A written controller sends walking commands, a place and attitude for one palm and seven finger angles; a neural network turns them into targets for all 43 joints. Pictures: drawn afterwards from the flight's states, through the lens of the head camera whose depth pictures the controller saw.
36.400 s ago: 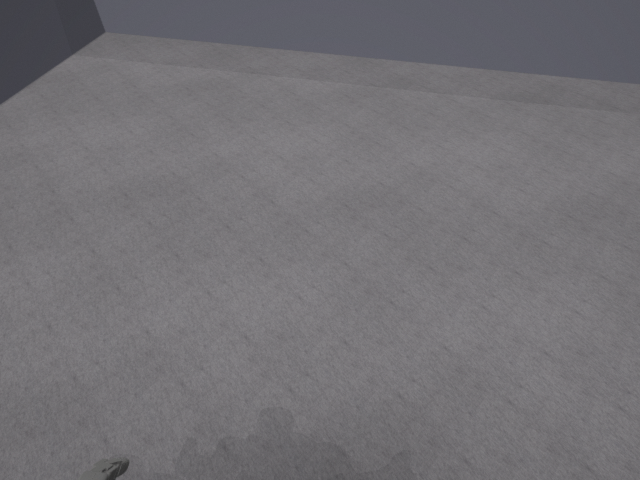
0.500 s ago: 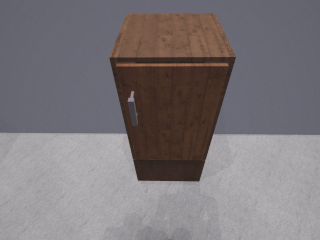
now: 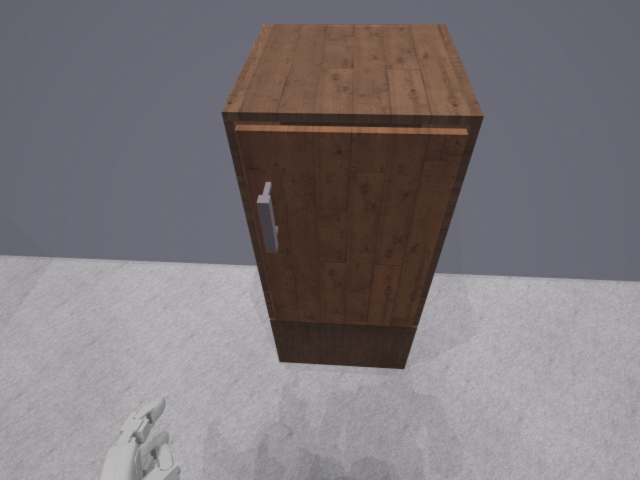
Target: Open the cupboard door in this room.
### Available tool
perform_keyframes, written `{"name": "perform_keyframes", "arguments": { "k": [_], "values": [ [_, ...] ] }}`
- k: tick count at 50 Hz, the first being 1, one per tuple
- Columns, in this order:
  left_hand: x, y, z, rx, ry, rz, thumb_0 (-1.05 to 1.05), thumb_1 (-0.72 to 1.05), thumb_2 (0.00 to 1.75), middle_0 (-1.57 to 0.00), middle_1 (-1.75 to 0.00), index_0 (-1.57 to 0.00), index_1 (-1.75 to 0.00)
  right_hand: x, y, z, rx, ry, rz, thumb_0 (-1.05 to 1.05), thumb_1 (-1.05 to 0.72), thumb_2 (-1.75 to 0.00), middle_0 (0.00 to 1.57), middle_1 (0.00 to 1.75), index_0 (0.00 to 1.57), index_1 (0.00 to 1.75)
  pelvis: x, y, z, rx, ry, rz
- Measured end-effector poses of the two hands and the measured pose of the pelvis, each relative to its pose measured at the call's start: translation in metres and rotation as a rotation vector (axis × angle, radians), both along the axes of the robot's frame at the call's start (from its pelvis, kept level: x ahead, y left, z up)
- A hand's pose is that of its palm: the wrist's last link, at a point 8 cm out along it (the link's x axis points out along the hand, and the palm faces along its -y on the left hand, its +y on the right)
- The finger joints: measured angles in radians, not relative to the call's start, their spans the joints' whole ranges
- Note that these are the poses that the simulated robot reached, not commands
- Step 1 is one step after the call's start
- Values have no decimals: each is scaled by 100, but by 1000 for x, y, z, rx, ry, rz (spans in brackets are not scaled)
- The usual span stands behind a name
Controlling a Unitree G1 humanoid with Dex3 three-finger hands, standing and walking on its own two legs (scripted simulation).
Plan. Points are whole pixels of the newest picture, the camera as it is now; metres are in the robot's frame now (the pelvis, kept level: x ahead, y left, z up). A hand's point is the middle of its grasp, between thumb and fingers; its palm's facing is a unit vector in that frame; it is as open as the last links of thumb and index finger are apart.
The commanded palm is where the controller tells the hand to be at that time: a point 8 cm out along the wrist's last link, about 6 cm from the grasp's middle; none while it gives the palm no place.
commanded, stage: raise the hand with hooked fingers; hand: left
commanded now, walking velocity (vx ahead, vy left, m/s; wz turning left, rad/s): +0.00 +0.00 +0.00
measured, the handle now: (270, 217) +0.57 +0.11 -0.03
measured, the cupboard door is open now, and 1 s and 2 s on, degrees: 0 0 0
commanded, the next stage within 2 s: move the hooked fingers beside the handle in 1.94 s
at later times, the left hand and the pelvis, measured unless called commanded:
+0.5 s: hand (170, 443) +0.19 +0.20 -0.05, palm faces -0.07 -1.00 -0.05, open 10.0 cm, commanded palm +0.17 +0.26 -0.05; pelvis -0.02 +0.00 -0.10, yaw +0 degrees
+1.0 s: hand (133, 409) +0.23 +0.26 -0.04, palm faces -0.05 -1.00 -0.04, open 12.9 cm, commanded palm +0.21 +0.32 -0.03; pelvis -0.02 +0.04 -0.08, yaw -1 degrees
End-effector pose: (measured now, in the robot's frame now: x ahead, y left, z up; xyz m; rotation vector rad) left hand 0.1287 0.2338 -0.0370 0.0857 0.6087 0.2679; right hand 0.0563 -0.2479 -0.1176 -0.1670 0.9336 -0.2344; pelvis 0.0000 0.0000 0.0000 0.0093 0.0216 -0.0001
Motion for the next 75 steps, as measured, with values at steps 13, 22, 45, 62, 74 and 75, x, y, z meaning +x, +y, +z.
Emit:
{"name": "perform_keyframes", "arguments": {
  "k": [13,22,45,62,74,75],
  "values": [
    [31,-14,-25,-152,-530,-324,1,62,77,-22,-48,-22,-49,165,-25,35,-152,-515,202,1,-91,-90,19,30,19,30,-10,-8,-82,6,209,-26],
    [23,20,-13,-42,-585,-287,1,40,69,-23,-62,-24,-62,156,37,-23,-39,-372,294,1,-91,-90,20,30,20,30,-18,-1,-99,-63,251,8],
    [73,68,-8,-68,-548,-337,0,-13,46,-27,-96,-27,-96,64,18,-23,-129,-178,133,1,-90,-90,20,30,20,30,-23,34,-83,-65,262,-15],
    [102,109,4,-62,-555,-326,-1,-46,32,-29,-117,-30,-117,96,54,-13,-78,-226,226,1,-90,-90,20,30,20,30,-17,38,-75,-84,257,-5],
    [129,128,10,-65,-553,-330,-1,-49,30,-30,-119,-30,-120,74,39,-21,-96,-137,187,1,-90,-90,20,30,20,30,-15,38,-74,-79,267,-13],
    [131,129,11,-68,-554,-328,-1,-49,30,-30,-119,-30,-120,72,37,-21,-99,-131,182,1,-90,-90,20,30,20,30,-15,37,-73,-78,268,-14]
  ]
}}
